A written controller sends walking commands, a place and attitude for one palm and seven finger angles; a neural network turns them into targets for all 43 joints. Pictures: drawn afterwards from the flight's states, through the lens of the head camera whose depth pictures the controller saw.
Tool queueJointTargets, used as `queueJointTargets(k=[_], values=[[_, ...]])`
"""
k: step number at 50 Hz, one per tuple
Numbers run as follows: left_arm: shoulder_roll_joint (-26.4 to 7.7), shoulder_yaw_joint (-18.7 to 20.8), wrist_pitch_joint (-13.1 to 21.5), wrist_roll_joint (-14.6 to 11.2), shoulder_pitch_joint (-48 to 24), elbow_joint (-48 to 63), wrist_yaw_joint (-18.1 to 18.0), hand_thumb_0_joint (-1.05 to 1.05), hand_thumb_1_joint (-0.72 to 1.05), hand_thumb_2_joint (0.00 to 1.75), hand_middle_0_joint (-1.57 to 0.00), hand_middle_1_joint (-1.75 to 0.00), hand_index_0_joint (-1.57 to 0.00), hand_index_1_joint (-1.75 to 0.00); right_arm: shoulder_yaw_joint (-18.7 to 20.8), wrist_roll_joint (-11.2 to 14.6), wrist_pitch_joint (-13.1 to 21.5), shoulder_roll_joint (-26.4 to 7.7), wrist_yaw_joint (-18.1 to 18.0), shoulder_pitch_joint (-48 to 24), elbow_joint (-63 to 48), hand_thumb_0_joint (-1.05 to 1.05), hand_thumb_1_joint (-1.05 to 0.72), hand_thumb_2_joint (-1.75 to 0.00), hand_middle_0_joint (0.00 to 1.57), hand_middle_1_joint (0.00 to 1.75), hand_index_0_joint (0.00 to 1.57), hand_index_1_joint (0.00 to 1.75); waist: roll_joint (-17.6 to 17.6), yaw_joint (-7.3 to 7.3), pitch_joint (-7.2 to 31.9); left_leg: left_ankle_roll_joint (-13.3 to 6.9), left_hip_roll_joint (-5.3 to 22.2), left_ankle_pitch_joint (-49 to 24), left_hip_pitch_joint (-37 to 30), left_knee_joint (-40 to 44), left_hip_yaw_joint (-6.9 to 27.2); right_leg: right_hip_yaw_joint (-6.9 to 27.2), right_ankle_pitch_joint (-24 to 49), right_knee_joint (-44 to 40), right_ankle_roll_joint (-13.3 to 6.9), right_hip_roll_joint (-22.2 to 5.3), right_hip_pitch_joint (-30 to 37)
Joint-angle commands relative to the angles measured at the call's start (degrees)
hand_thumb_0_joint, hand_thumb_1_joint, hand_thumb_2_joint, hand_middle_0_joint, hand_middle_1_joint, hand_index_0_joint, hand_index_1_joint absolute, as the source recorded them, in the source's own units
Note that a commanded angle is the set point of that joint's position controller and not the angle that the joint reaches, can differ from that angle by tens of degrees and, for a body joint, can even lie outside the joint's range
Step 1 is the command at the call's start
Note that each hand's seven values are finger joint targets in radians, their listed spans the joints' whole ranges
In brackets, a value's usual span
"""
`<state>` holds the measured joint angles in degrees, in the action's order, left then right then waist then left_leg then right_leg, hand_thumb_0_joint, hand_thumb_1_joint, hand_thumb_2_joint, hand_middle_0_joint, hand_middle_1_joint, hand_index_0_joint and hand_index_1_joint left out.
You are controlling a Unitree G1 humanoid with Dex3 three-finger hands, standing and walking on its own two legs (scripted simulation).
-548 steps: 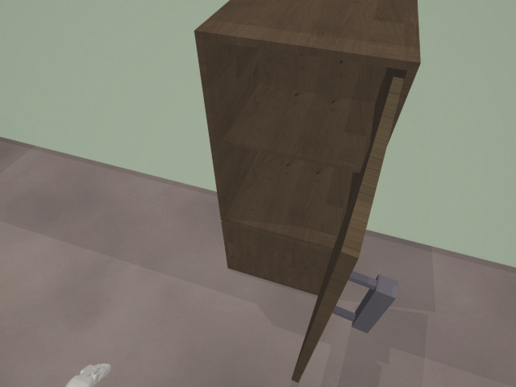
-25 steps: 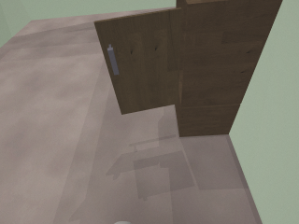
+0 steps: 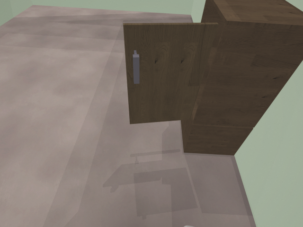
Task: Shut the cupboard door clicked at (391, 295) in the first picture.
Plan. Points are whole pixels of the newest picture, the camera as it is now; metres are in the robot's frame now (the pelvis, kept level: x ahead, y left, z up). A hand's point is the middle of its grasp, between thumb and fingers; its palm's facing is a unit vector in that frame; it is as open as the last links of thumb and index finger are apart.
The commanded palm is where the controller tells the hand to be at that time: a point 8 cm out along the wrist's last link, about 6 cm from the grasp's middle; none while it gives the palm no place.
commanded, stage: take the last steps up to it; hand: left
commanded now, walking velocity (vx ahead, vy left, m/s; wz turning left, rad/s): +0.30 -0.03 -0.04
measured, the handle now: (135, 66) +0.74 +0.13 +0.03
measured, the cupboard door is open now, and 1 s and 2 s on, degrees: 100 100 100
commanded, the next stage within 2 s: come to a stop and stand still in 0.80 s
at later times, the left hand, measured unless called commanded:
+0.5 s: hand (119, 197) +0.25 +0.12 -0.16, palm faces +0.04 -0.97 -0.24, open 7.2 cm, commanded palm none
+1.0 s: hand (113, 178) +0.31 +0.16 -0.18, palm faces +0.07 -0.98 -0.16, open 7.4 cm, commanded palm none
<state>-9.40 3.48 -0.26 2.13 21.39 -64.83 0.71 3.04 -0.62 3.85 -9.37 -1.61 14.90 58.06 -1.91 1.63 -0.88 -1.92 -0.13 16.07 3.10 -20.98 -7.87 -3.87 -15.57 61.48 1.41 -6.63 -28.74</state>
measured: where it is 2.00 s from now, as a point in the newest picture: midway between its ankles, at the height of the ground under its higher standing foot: (146, 226)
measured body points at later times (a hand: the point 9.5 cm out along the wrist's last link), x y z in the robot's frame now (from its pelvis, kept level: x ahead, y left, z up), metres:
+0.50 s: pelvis +0.18 -0.06 -0.01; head +0.20 -0.08 +0.44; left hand +0.25 +0.18 -0.15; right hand +0.17 -0.29 -0.17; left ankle +0.17 +0.08 -0.66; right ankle +0.23 -0.14 -0.74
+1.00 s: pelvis +0.32 -0.01 +0.00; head +0.33 +0.00 +0.45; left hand +0.31 +0.21 -0.16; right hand +0.36 -0.24 -0.15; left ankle +0.31 +0.08 -0.74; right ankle +0.34 -0.14 -0.69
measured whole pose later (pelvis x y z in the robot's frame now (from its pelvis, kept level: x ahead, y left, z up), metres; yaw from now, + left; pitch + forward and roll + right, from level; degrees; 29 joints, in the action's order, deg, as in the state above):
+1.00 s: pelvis +0.32 -0.01 +0.00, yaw +0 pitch -1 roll +0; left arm -8.4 2.9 0.2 1.7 16.3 -62.9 -0.7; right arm 2.1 -1.0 2.6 -8.8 -1.8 13.8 60.0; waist -1.7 1.1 -2.7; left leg -2.8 0.0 12.8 8.7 -22.5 -7.8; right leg -3.3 -17.6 53.1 1.3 -5.3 -26.0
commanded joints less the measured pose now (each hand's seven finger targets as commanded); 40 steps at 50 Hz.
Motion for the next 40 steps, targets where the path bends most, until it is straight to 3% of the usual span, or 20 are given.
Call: queueJointTargets(k=[1,5,8,10,12,13,14,15,16,17,19,21,24,27,32,36,37,38,39,40], values=[[-1.82,0.42,1.00,-0.43,-4.10,5.57,0.25,0.00,0.90,0.90,-0.20,-0.30,-0.20,-0.30,-0.06,-0.16,0.84,-5.11,-0.38,8.01,1.93,0.00,-0.90,-0.90,0.20,0.30,0.20,0.30,7.62,-1.15,-8.31,-7.38,15.94,-17.07,0.15,12.16,9.98,0.92,4.35,-0.13,0.75,-1.68,-11.59],[-2.14,0.23,1.01,-0.77,-12.10,9.05,0.62,0.00,0.90,0.90,-0.20,-0.30,-0.20,-0.30,0.14,-0.57,0.75,-6.06,-0.50,10.25,3.33,0.00,-0.90,-0.90,0.20,0.30,0.20,0.30,9.43,-2.30,-9.66,-7.26,15.71,-24.69,-2.46,10.26,7.73,-0.88,6.06,-10.92,0.42,-1.26,-11.63],[-2.47,0.14,1.49,-1.13,-16.57,10.96,0.72,0.00,0.90,0.90,-0.20,-0.30,-0.20,-0.30,0.43,-1.09,0.41,-7.08,-0.49,11.37,4.36,0.00,-0.90,-0.90,0.20,0.30,0.20,0.30,8.98,-3.31,-9.11,-6.55,16.63,-28.67,-2.12,7.58,6.96,-2.02,4.56,-20.98,-1.05,0.28,-4.82],[-3.24,0.42,1.94,-1.12,-13.54,10.22,0.67,0.00,0.90,0.90,-0.20,-0.30,-0.20,-0.30,0.80,-1.05,0.16,-8.54,-0.41,11.14,4.84,0.00,-0.90,-0.90,0.20,0.30,0.20,0.30,7.90,-1.62,-6.39,-5.96,16.37,-36.40,-1.77,2.27,5.74,-4.04,3.51,-24.22,-2.35,3.16,3.59],[-6.04,1.27,2.87,-0.76,-1.76,6.58,0.33,0.00,0.90,0.90,-0.20,-0.30,-0.20,-0.30,0.84,-0.57,-0.03,-8.78,-0.10,10.29,4.87,0.00,-0.90,-0.90,0.20,0.30,0.20,0.30,3.36,3.86,0.37,-3.47,13.00,-38.01,2.85,-12.30,3.53,-4.71,7.57,-29.97,-3.37,5.63,21.34],[-9.92,2.39,3.72,-0.31,6.11,4.15,-0.12,0.00,0.90,0.90,-0.20,-0.30,-0.20,-0.30,0.66,0.02,0.12,-7.46,0.42,10.47,4.55,0.00,-0.90,-0.90,0.20,0.30,0.20,0.30,-2.45,7.21,5.54,-1.28,9.02,-25.51,11.71,-26.18,1.02,2.84,7.76,-32.27,-5.51,-1.17,34.29],[-16.52,3.92,4.13,-0.49,11.01,3.28,-0.64,0.00,0.90,0.90,-0.20,-0.30,-0.20,-0.30,0.21,0.56,0.18,-3.54,0.66,14.02,3.33,0.00,-0.90,-0.90,0.20,0.30,0.20,0.30,-17.62,6.87,12.48,1.35,-0.12,12.98,24.47,-46.05,0.11,28.03,10.69,-40.16,-12.21,-18.15,43.52],[-17.09,3.83,3.70,-1.71,8.81,3.83,-0.91,0.00,0.90,0.90,-0.20,-0.30,-0.20,-0.30,0.39,0.63,-0.41,-5.30,0.50,10.54,2.09,0.00,-0.90,-0.90,0.20,0.30,0.20,0.30,-11.38,6.34,10.70,0.22,1.74,17.58,28.13,-55.66,7.52,32.80,5.55,-45.78,-14.76,-20.93,38.69],[-14.46,3.14,3.51,-1.72,2.39,5.21,-1.05,0.00,0.90,0.90,-0.20,-0.30,-0.20,-0.30,0.75,0.50,-0.60,-4.75,0.70,8.75,2.51,0.00,-0.90,-0.90,0.20,0.30,0.20,0.30,-4.58,4.08,5.03,0.03,4.81,11.70,29.22,-58.15,8.38,29.13,-6.65,-48.46,-14.27,-19.11,30.87],[-11.64,2.49,3.40,-1.72,-2.59,6.55,-1.43,0.00,0.90,0.90,-0.20,-0.30,-0.20,-0.30,0.80,0.06,-0.91,-3.65,0.92,6.24,2.26,0.00,-0.90,-0.90,0.20,0.30,0.20,0.30,-1.22,2.65,0.49,0.03,6.51,7.11,29.08,-57.03,8.81,25.52,-10.55,-50.01,-12.33,-17.22,23.03],[-7.92,1.05,3.63,-1.42,-8.44,8.19,-1.52,0.00,0.90,0.90,-0.20,-0.30,-0.20,-0.30,0.44,-0.87,-2.24,-2.27,1.27,7.97,3.18,0.00,-0.90,-0.90,0.20,0.30,0.20,0.30,-3.29,-1.43,-2.76,1.08,8.43,2.26,25.08,-52.93,8.66,15.84,-9.23,-51.76,-10.04,-13.00,11.04],[-6.32,0.58,3.97,-1.06,-8.39,7.73,-1.60,0.00,0.90,0.90,-0.20,-0.30,-0.20,-0.30,0.32,-1.25,-3.16,-1.47,1.51,10.21,3.80,0.00,-0.90,-0.90,0.20,0.30,0.20,0.30,-5.01,-3.02,-1.69,2.03,8.16,1.05,22.41,-47.08,7.09,9.62,-5.18,-52.75,-9.00,-10.26,8.67],[-5.92,0.91,4.26,-0.74,-6.70,6.71,-1.58,0.00,0.90,0.90,-0.20,-0.30,-0.20,-0.30,0.48,-1.27,-3.63,-0.57,1.94,9.15,3.35,0.00,-0.90,-0.90,0.20,0.30,0.20,0.30,-4.83,-3.43,-1.98,3.10,7.97,-0.76,21.48,-38.58,5.05,6.70,-4.14,-53.94,-9.35,-8.68,7.51],[-6.94,1.01,4.57,-0.69,-3.39,5.24,-1.37,0.00,0.90,0.90,-0.20,-0.30,-0.20,-0.30,0.40,-1.05,-3.08,-0.50,2.44,4.11,1.47,0.00,-0.90,-0.90,0.20,0.30,0.20,0.30,-2.58,-1.40,-1.95,3.64,7.37,-1.54,23.05,-29.23,4.05,7.64,-2.80,-53.91,-10.44,-8.78,12.67],[-7.68,1.08,4.62,-0.51,0.63,3.15,-1.26,0.00,0.90,0.90,-0.20,-0.30,-0.20,-0.30,0.06,-0.65,-1.33,-1.05,2.54,-2.63,-0.79,0.00,-0.90,-0.90,0.20,0.30,0.20,0.30,-3.97,0.98,-1.95,3.48,5.68,0.59,22.43,-17.33,3.42,8.93,5.03,-50.16,-11.28,-10.72,20.62],[-6.40,0.77,3.77,-1.16,-0.35,2.42,-1.47,0.00,0.90,0.90,-0.20,-0.30,-0.20,-0.30,-0.23,-0.57,-0.14,-2.46,1.80,1.78,1.23,0.00,-0.90,-0.90,0.20,0.30,0.20,0.30,-1.74,-1.86,-0.29,3.13,3.12,-5.59,5.04,-3.48,1.35,4.03,7.85,-40.43,-7.42,-6.44,15.02],[-4.91,0.45,3.41,-1.23,-0.17,2.85,-1.22,0.00,0.90,0.90,-0.20,-0.30,-0.20,-0.30,0.48,-0.69,0.19,-5.68,1.39,6.31,2.60,0.00,-0.90,-0.90,0.20,0.30,0.20,0.30,6.56,-3.61,1.21,1.30,7.51,-6.94,-3.32,-1.34,6.77,0.95,4.23,-31.11,-5.03,-2.62,8.70],[-2.10,-0.08,3.34,-1.45,-0.53,4.16,-1.01,0.00,0.90,0.90,-0.20,-0.30,-0.20,-0.30,1.63,-1.21,0.09,-10.69,0.91,11.17,3.20,0.00,-0.90,-0.90,0.20,0.30,0.20,0.30,18.21,-5.59,2.22,-4.14,19.63,-10.47,-8.83,2.96,21.43,-5.03,-7.93,-17.89,-2.10,3.65,-0.84],[-2.53,-0.41,3.40,-1.08,-3.11,5.48,-1.21,0.00,0.90,0.90,-0.20,-0.30,-0.20,-0.30,1.50,-1.02,-0.96,-11.63,0.59,12.70,3.58,0.00,-0.90,-0.90,0.20,0.30,0.20,0.30,17.55,-5.93,0.48,-9.25,24.55,-12.22,-7.23,6.91,26.40,-2.96,-18.43,-7.30,-1.86,4.92,-5.27],[-3.06,-0.18,2.99,-0.61,-3.96,5.25,-1.40,0.00,0.90,0.90,-0.20,-0.30,-0.20,-0.30,0.98,-0.95,-1.27,-9.90,0.42,9.95,3.00,0.00,-0.90,-0.90,0.20,0.30,0.20,0.30,13.65,-5.05,-1.55,-9.65,23.33,-8.04,-2.77,7.80,23.38,-0.23,-17.25,-3.09,-2.48,2.46,-5.15]])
